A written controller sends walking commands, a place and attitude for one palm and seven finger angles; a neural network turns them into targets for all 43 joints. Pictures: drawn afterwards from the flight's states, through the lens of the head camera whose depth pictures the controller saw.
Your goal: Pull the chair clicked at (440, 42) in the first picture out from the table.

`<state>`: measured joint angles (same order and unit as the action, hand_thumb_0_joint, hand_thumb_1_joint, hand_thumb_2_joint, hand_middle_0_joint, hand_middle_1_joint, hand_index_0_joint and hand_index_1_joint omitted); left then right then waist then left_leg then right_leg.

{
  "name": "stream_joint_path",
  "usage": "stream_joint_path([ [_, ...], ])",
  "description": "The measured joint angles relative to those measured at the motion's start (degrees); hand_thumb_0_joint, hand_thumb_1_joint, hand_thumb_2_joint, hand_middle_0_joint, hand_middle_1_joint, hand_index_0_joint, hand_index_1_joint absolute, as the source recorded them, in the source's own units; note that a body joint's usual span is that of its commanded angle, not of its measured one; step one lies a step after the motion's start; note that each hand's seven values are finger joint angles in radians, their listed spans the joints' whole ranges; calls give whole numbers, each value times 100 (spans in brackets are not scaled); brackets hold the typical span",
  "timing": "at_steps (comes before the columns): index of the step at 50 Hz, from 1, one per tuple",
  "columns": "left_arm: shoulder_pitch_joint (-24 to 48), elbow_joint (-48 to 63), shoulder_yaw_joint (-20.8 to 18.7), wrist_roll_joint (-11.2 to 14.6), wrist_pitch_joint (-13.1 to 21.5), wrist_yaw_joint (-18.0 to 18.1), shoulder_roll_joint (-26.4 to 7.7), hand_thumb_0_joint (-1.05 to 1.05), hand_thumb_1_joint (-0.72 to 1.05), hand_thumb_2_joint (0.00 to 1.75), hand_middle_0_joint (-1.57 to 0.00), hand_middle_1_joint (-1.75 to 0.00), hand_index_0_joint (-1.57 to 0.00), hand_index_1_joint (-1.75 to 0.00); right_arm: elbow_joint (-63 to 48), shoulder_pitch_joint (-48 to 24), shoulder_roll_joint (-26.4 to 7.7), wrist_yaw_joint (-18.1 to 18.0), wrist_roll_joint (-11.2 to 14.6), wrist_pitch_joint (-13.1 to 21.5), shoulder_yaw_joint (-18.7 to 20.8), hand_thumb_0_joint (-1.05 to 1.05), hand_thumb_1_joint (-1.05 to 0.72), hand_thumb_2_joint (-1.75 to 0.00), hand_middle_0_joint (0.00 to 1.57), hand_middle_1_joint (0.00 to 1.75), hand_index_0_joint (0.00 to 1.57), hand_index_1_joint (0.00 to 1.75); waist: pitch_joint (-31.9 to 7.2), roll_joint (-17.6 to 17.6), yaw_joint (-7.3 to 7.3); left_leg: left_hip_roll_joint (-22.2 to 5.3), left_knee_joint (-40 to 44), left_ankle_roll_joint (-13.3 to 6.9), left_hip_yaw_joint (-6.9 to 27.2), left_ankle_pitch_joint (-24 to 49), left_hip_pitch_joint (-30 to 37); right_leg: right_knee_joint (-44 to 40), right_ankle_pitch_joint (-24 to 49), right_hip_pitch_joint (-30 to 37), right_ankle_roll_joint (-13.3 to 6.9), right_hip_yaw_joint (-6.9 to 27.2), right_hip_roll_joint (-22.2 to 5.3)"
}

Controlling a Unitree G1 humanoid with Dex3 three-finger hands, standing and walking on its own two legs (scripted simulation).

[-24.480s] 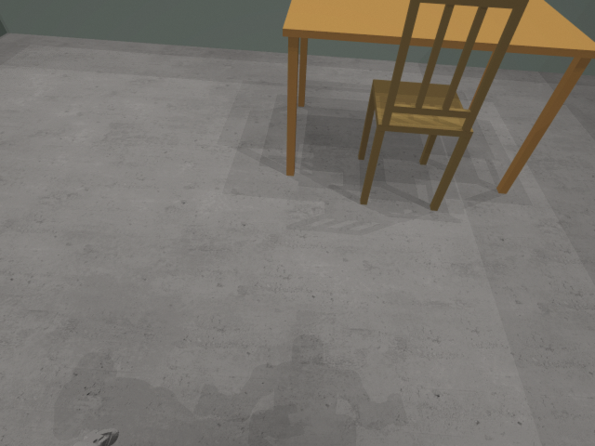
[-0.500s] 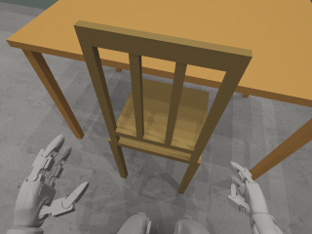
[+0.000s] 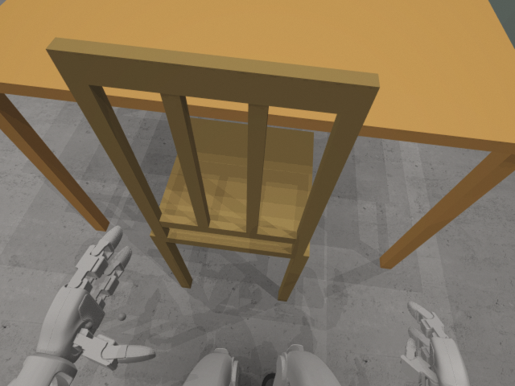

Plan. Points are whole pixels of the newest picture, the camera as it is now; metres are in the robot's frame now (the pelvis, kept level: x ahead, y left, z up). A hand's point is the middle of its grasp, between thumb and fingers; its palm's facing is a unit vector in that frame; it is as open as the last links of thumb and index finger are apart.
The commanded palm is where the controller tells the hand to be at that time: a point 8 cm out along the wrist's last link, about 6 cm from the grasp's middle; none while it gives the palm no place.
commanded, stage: raise the hand toward the chair's back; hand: left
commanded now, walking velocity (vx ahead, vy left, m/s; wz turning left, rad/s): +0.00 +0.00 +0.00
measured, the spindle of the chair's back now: (192, 175) +0.44 +0.13 +0.03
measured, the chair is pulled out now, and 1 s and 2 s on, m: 0.00 0.00 0.00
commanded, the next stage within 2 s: aim the fingers beside a spindle in 0.98 s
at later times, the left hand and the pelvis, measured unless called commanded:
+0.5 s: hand (57, 286) +0.24 +0.27 +0.05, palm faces -0.04 -1.00 -0.05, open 16.9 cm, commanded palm +0.22 +0.32 +0.05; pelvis +0.00 +0.06 +0.01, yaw +1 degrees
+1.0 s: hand (47, 281) +0.25 +0.29 +0.05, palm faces -0.12 -0.99 -0.03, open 16.9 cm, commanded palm +0.24 +0.35 +0.05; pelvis +0.01 +0.09 +0.01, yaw -1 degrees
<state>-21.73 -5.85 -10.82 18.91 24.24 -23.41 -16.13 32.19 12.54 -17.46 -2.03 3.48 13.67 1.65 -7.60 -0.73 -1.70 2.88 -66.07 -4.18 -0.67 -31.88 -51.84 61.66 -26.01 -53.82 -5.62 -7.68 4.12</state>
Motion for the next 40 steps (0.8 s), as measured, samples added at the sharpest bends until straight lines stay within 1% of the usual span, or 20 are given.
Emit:
stream_joint_path([
  [2, -45, 202, 0, 15, 66, 143, 30, 0, -25, 41, -9, -12, -9, -12, -28, -45, 73, 7, -34, 59, 2, 1, -91, -90, 20, 30, 20, 30, -16, 28, 23, -7, 40, -20, -1, 3, 79, -66, 21, 90, 7, 8, 12],
  [5, -15, 414, -60, -5, 251, 445, 58, 0, -32, 38, -8, -11, -8, -11, -54, -83, 192, 51, -83, 67, -51, 1, -91, -90, 20, 30, 20, 30, -98, 18, 55, 24, 115, -56, 24, 20, 211, -165, 35, 249, 48, -3, -11],
  [7, 105, 361, -94, -47, 301, 528, 53, 0, -36, 36, -8, -10, -8, -10, -89, -115, 243, 85, -99, 21, -130, 1, -91, -90, 20, 30, 20, 30, -164, -21, 76, 61, 133, -95, 40, 30, 248, -190, 33, 302, 86, -15, -46],
  [9, 256, 181, -75, -93, 208, 484, 22, 0, -40, 35, -7, -10, -7, -10, -151, -160, 276, 107, -87, -50, -232, 1, -91, -90, 20, 30, 20, 30, -194, -64, 98, 91, 131, -137, 38, 37, 254, -192, 34, 318, 127, -13, -75],
  [13, 445, -124, 101, -172, -263, 225, -68, -1, -45, 32, -6, -9, -6, -9, -324, -193, 313, 95, -59, -134, -419, 1, -91, -90, 20, 30, 21, 30, -136, -133, 126, 125, 160, -210, 16, 66, 282, -243, 73, 364, 202, 10, -109],
  [15, 429, -91, 150, -176, -419, 177, -90, -1, -46, 32, -6, -9, -6, -9, -385, -154, 342, 82, -75, -138, -464, 1, -91, -90, 21, 30, 21, 30, -90, -137, 136, 132, 213, -230, 0, 90, 332, -308, 108, 419, 242, 33, -114],
  [17, 371, 58, 137, -145, -421, 223, -90, -1, -47, 31, -6, -9, -6, -9, -404, -80, 364, 77, -107, -121, -480, 1, -91, -90, 21, 30, 21, 30, -66, -124, 150, 142, 269, -230, -10, 113, 383, -379, 139, 478, 282, 51, -122],
  [21, 403, 269, -28, -80, -124, 389, -95, -1, -48, 31, -6, -8, -6, -8, -321, 61, 335, 110, -174, -112, -472, 1, -90, -90, 21, 30, 21, 30, -85, -102, 173, 190, 289, -178, -16, 118, 386, -412, 150, 499, 358, 66, -171],
  [23, 543, 194, -123, -85, -32, 385, -120, -1, -49, 31, -6, -8, -6, -8, -259, 93, 283, 127, -180, -142, -463, 1, -90, -90, 21, 30, 21, 30, -99, -106, 177, 217, 241, -180, -25, 101, 326, -361, 130, 445, 393, 71, -201],
  [24, 627, 120, -155, -93, -39, 352, -141, -1, -49, 31, -6, -8, -6, -8, -234, 100, 251, 132, -172, -164, -456, 1, -90, -90, 21, 30, 21, 30, -101, -116, 177, 227, 210, -188, -31, 90, 292, -332, 121, 413, 411, 73, -212],
  [26, 779, -47, -176, -105, -167, 248, -188, -1, -49, 31, -6, -8, -6, -8, -198, 107, 190, 131, -141, -212, -436, 1, -90, -90, 21, 30, 21, 30, -91, -144, 166, 241, 164, -206, -48, 69, 242, -292, 109, 366, 447, 86, -228],
  [28, 839, -149, -149, -114, -377, 149, -219, -1, -49, 31, -6, -8, -6, -8, -183, 113, 145, 125, -108, -241, -406, 1, -90, -90, 21, 30, 21, 30, -64, -169, 139, 247, 164, -220, -78, 65, 237, -294, 116, 359, 490, 116, -235],
  [30, 774, -103, -98, -120, -575, 102, -227, -1, -49, 30, -6, -8, -6, -8, -193, 147, 119, 131, -99, -246, -361, 1, -90, -90, 21, 30, 21, 30, -48, -185, 107, 248, 216, -206, -114, 76, 280, -345, 136, 395, 531, 160, -235],
  [32, 623, 62, -60, -112, -650, 124, -222, -1, -49, 30, -6, -8, -6, -8, -214, 207, 110, 142, -112, -232, -316, 1, -91, -90, 21, 30, 21, 30, -55, -177, 85, 253, 298, -164, -159, 92, 353, -413, 158, 452, 566, 218, -236],
  [34, 469, 256, -64, -96, -586, 214, -212, -1, -49, 30, -6, -8, -6, -8, -232, 273, 109, 160, -137, -214, -277, 1, -91, -90, 21, 30, 21, 30, -71, -154, 75, 266, 373, -105, -201, 102, 427, -465, 168, 509, 595, 273, -247],
  [36, 402, 369, -111, -74, -428, 322, -195, -1, -49, 30, -6, -8, -6, -8, -243, 321, 102, 174, -157, -211, -253, 1, -91, -90, 21, 30, 21, 30, -89, -134, 75, 287, 400, -58, -226, 97, 456, -470, 159, 528, 614, 305, -266],
  [38, 452, 367, -184, -92, -281, 406, -187, -1, -49, 30, -6, -8, -6, -8, -243, 335, 85, 183, -169, -225, -241, 1, -91, -90, 21, 30, 21, 30, -108, -132, 84, 306, 358, -56, -232, 75, 416, -422, 132, 489, 632, 308, -286],
  [40, 582, 250, -244, -113, -225, 426, -188, -1, -49, 30, -6, -8, -6, -8, -239, 312, 65, 188, -160, -262, -241, 1, -91, -90, 21, 30, 21, 30, -119, -140, 99, 317, 274, -81, -233, 38, 336, -345, 99, 415, 651, 300, -299],
])
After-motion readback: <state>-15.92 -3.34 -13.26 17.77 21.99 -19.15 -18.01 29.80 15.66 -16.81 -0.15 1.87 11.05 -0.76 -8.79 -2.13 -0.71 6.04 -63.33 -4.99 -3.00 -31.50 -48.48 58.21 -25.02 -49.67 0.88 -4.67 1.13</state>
